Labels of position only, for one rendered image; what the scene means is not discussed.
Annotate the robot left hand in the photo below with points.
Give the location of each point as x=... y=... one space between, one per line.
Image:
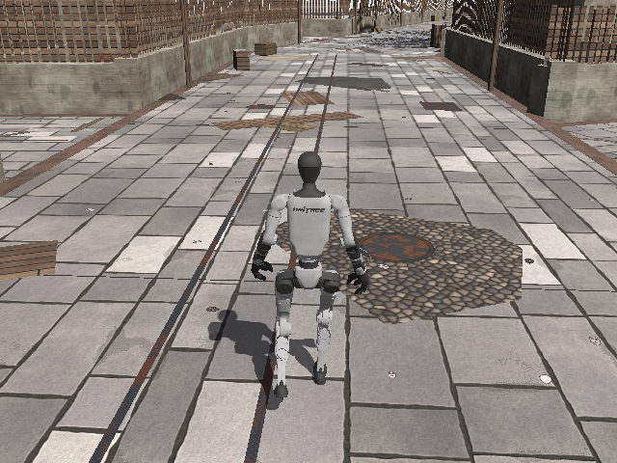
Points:
x=265 y=266

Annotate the right robot forearm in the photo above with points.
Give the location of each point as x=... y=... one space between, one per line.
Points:
x=355 y=257

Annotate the robot right upper arm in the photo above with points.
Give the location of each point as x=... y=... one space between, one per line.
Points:
x=344 y=220

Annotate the left robot forearm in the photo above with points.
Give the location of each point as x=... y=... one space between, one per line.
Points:
x=261 y=251

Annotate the robot left upper arm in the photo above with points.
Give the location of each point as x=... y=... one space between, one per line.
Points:
x=274 y=216

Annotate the robot right hand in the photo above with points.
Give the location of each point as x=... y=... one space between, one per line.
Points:
x=361 y=279

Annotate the left robot shin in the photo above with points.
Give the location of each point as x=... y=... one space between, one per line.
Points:
x=281 y=354

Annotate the robot right foot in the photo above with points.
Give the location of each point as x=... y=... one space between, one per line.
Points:
x=319 y=377

